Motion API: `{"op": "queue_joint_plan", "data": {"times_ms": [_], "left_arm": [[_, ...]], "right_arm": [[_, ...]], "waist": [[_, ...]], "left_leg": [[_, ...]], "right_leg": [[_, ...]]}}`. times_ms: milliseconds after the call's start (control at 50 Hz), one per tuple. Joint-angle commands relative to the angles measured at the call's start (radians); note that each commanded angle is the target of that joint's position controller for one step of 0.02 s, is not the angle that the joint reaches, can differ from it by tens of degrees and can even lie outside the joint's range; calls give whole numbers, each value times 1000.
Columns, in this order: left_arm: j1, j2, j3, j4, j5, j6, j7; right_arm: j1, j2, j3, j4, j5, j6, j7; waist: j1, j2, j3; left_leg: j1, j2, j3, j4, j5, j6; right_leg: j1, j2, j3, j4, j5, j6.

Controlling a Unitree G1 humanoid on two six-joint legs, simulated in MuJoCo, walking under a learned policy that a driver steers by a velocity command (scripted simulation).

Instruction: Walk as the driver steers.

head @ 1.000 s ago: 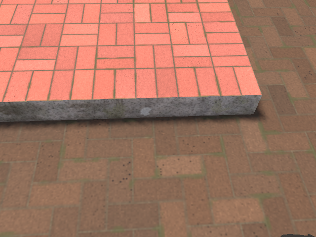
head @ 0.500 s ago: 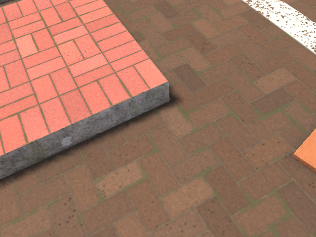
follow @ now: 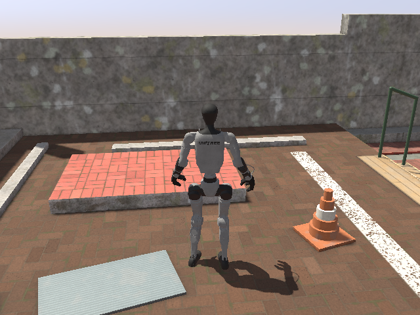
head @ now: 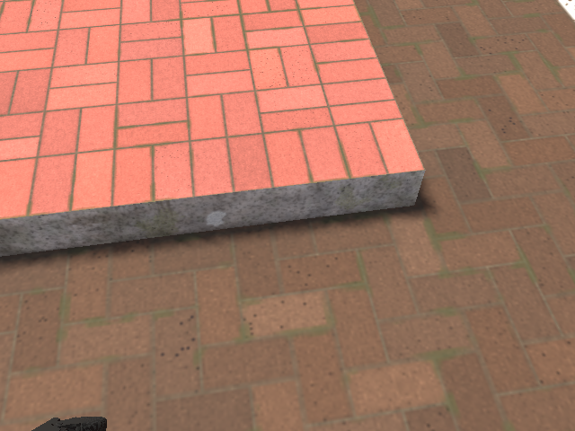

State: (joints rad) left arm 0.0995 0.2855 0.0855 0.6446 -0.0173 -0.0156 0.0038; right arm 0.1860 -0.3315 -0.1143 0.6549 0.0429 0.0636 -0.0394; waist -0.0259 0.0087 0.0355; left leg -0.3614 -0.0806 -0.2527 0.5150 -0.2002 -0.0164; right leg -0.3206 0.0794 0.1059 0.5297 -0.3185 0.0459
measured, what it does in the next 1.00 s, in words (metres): walks ahead: left foot, then right foot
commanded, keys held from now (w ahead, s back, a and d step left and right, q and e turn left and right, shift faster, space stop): w+q+shift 0.22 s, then w+shift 0.10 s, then w+e+shift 0.58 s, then e+shift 0.10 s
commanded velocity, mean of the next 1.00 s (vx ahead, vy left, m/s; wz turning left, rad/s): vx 0.78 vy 0.00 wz -0.05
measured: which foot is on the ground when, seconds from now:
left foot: down 0.00-0.02, up 0.04-0.48, down 0.50-0.96, up 0.98-1.00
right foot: down 0.00-0.52, up 0.54-0.94, down 0.96-1.00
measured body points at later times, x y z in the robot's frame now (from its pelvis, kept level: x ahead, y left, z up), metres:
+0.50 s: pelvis +0.15 +0.09 -0.01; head +0.17 +0.09 +0.44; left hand +0.00 +0.33 -0.13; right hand +0.44 -0.06 -0.09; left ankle +0.19 +0.24 -0.73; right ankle +0.02 -0.11 -0.73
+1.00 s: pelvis +0.53 +0.20 -0.04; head +0.55 +0.20 +0.41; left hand +0.70 +0.46 -0.14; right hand +0.52 -0.07 -0.18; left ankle +0.26 +0.29 -0.62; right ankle +0.63 +0.19 -0.74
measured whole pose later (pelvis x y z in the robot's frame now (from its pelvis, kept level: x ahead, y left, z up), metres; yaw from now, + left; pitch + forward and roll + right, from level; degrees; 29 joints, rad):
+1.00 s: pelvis +0.53 +0.20 -0.04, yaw -5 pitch +0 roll +1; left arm 0.13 0.31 0.05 0.75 0.01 -0.03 -0.04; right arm 0.39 -0.23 -0.02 0.88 -0.03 -0.05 -0.02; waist 0.02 -0.03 0.06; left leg 0.00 0.02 0.18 1.14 -0.42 -0.05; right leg -0.52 0.12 -0.14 0.73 -0.25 -0.23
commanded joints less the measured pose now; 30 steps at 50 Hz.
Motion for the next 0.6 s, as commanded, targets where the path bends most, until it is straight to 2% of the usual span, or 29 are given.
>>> {"op": "queue_joint_plan", "data": {"times_ms": [20, 40, 60, 80, 100, 120, 180, 200, 220, 240, 260, 300, 340, 380, 400, 420, 440, 460, 480, 500, 520, 540, 560, 580, 600], "left_arm": [[203, 170, 61, -21, -6, -10, 12], [189, 255, 71, -26, 46, -22, -2], [95, 227, 64, -58, 58, -45, 2], [43, 170, 47, -69, 37, -57, 16], [40, 144, 38, -76, 21, -62, 25], [55, 134, 32, -66, 13, -65, 31], [153, 140, 23, -41, 29, -83, 28], [219, 158, 15, -8, 76, -63, 8], [217, 170, 21, -7, 73, -59, -1], [230, 167, 19, -4, 67, -62, -5], [245, 164, 16, 4, 64, -68, -5], [284, 160, 14, 29, 64, -80, -4], [334, 157, 13, 60, 60, -85, 0], [359, 156, 11, 89, 54, -82, 5], [362, 157, 9, 104, 51, -78, 5], [371, 156, 8, 122, 46, -73, 3], [382, 163, 7, 139, 43, -68, 1], [390, 184, 10, 157, 40, -61, 0], [379, 208, 14, 172, 38, -58, -3], [333, 209, 11, 175, 32, -60, -10], [310, 152, -9, 142, 35, -70, -20], [263, 5, -37, 55, 16, -83, -31], [177, 83, -14, 60, 4, -79, -21], [182, 87, -7, 65, 2, -75, -26], [226, 75, -12, 99, 6, -67, -36]], "right_arm": [[-18, -62, -9, -83, -1, -15, 3], [-58, -40, -3, -138, 4, -38, 10], [-71, -106, -13, -141, -2, -55, 14], [-58, -146, -23, -116, -11, -58, 19], [-25, -144, -25, -89, -22, -57, 21], [-13, -123, -18, -82, -28, -59, 28], [-37, -80, 0, -99, -14, -68, 39], [-90, -72, 11, -106, -122, -30, 94], [-89, -63, 9, -108, -106, -14, 118], [-82, -63, 11, -101, -92, -11, 129], [-77, -63, 10, -94, -85, -13, 134], [-89, -67, 10, -83, -84, -23, 132], [-151, -63, 16, -92, -91, -35, 135], [-221, -60, 27, -113, -89, -48, 146], [-245, -55, 35, -122, -87, -54, 152], [-264, -46, 44, -124, -87, -61, 153], [-273, -34, 51, -126, -86, -69, 150], [-244, -32, 53, -120, -88, -75, 141], [-120, -51, 42, -89, -86, -85, 125], [128, -77, 24, -11, -86, -102, 104], [359, -169, -3, 39, -109, -112, 75], [426, -319, -24, 35, -114, -127, 53], [346, -251, -7, 22, -116, -130, 37], [270, -177, 17, 40, -111, -128, 37], [198, -113, 32, 42, -102, -129, 43]], "waist": [[87, -55, -206], [70, -274, -103], [29, -232, -36], [19, -185, -7], [16, -142, -29], [22, -125, -27], [59, -120, -4], [63, -10, 27], [58, -63, 47], [63, -96, 43], [64, -116, 47], [73, -126, 58], [96, -121, 91], [108, -134, 114], [105, -147, 118], [107, -158, 122], [112, -167, 126], [96, -182, 117], [28, -176, 67], [-112, -100, -56], [-217, 40, -253], [-201, 375, -350], [-190, 159, -250], [-110, 81, -129], [-52, 61, -79]], "left_leg": [[-289, 21, -75, 162, -500, 63], [-516, -22, 17, 398, -362, 51], [-549, 85, 35, 521, -256, 50], [-564, 107, 71, 577, -166, 32], [-548, 124, 103, 641, -112, 12], [-546, 135, 133, 707, -60, -3], [-581, 167, 175, 814, 43, -22], [-527, 126, 187, 810, 51, -21], [-532, 122, 186, 801, 78, -25], [-528, 116, 169, 783, 102, -26], [-533, 110, 153, 759, 121, -25], [-556, 97, 128, 685, 123, -18], [-571, 97, 129, 556, 94, -3], [-510, 113, 178, 389, 53, 15], [-447, 139, 241, 302, 27, 28], [-360, 153, 296, 216, -7, 45], [-258, 137, 329, 145, -70, 61], [-154, 99, 357, 98, -151, 77], [8, 46, 375, 66, -180, 92], [318, 24, 355, 11, -79, 105], [669, 222, 134, -16, -327, 107], [804, 501, -365, -227, -751, 107], [633, 513, -440, -304, -675, 79], [525, 483, -253, -259, -507, 71], [430, 431, -118, -278, -358, 58]], "right_leg": [[448, -268, 232, -229, -204, -106], [355, -475, 607, -385, -493, -211], [285, -493, 610, -399, -550, -235], [266, -439, 478, -395, -478, -203], [280, -391, 372, -381, -397, -166], [269, -357, 284, -376, -330, -147], [246, -326, 124, -385, -253, -135], [146, -335, 89, -415, -287, -131], [139, -331, 46, -420, -277, -120], [144, -330, 28, -424, -275, -121], [157, -337, 15, -429, -275, -127], [222, -359, 0, -444, -269, -147], [279, -380, -26, -467, -253, -170], [299, -389, -62, -495, -205, -183], [293, -386, -76, -508, -166, -188], [277, -372, -83, -511, -99, -193], [252, -367, -91, -500, 11, -199], [240, -376, -90, -451, 191, -211], [223, -375, -100, -306, 497, -218], [127, -318, -172, -14, 715, -203], [-118, -232, -204, 367, 437, -186], [-442, -47, -85, 710, -233, -167], [-505, -55, 59, 823, -110, -187], [-510, -120, 37, 819, -1, -191], [-458, -168, 3, 758, 72, -173]]}}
